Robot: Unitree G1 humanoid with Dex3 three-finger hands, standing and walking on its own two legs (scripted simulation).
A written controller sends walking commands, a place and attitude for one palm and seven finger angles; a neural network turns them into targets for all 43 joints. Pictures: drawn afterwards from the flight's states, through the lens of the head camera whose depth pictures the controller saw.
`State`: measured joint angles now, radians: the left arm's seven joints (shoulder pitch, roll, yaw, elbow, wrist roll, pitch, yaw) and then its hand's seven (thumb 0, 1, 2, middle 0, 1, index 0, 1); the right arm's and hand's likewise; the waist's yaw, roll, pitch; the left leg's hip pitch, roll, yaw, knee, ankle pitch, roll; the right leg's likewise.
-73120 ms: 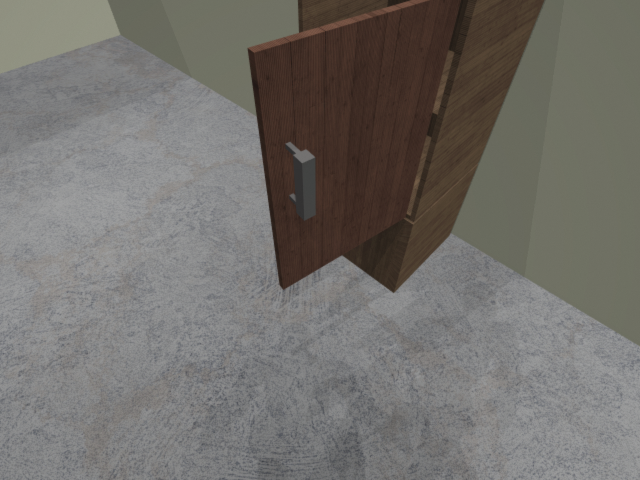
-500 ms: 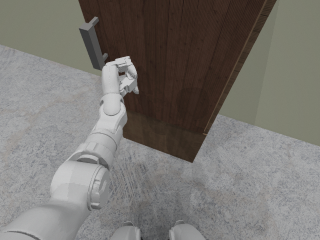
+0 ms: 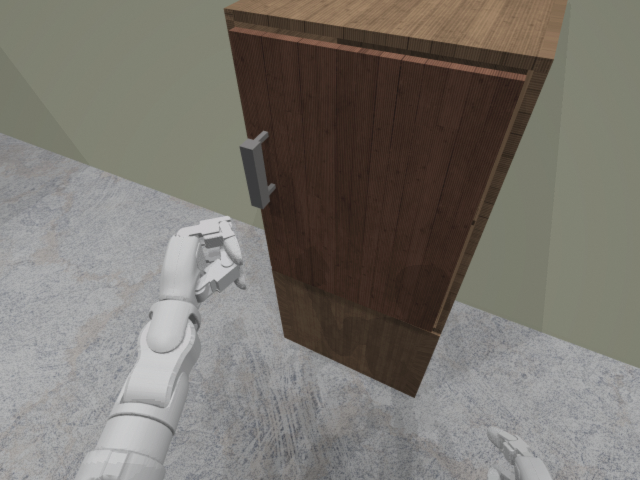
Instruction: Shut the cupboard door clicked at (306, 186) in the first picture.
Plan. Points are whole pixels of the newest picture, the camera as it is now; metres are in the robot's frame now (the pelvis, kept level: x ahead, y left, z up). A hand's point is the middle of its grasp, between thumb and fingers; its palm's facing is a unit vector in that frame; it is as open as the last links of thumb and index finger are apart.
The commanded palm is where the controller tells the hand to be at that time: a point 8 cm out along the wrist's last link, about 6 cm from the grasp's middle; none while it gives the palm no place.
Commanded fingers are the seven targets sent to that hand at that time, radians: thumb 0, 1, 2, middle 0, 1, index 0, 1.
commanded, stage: draw the hand back to the body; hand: left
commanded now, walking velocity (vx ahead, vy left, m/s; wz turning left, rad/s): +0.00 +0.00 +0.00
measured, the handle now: (262, 169) +0.64 +0.13 +0.03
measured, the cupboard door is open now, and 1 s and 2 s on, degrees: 1 1 1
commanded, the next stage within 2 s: step back with the hand held close in 1.00 s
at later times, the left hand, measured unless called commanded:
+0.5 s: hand (58, 327) +0.23 +0.26 +0.16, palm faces +0.34 -0.88 -0.34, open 5.1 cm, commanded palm +0.18 +0.30 +0.18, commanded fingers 0.00 0.90 0.90 -0.34 -0.45 -0.34 -0.45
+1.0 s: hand (2, 351) +0.20 +0.28 +0.18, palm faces +0.44 -0.81 -0.39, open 7.4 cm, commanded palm +0.15 +0.32 +0.20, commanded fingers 0.00 0.90 0.90 -0.20 -0.30 -0.20 -0.30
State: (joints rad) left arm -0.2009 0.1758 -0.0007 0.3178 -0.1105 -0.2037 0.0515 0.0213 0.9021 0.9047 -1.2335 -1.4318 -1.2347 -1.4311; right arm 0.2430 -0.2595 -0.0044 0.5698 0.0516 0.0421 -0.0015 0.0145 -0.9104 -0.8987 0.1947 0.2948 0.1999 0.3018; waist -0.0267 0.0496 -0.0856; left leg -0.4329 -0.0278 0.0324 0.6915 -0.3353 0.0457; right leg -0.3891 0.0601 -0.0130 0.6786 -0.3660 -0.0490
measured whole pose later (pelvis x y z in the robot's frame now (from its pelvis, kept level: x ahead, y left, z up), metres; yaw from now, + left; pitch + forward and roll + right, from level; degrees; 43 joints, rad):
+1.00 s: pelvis +0.01 +0.02 +0.02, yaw +2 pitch -3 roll -1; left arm 0.47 0.35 0.31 -0.40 -0.08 -0.06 0.10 0.02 0.89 0.90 -0.22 -0.31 -0.22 -0.31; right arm 0.21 -0.23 0.03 0.62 0.02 -0.07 -0.06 0.02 -0.91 -0.90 0.20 0.30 0.20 0.30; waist 0.05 0.07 -0.02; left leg -0.14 -0.06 0.01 0.44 -0.24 0.06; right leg -0.08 0.04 -0.02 0.39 -0.26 -0.03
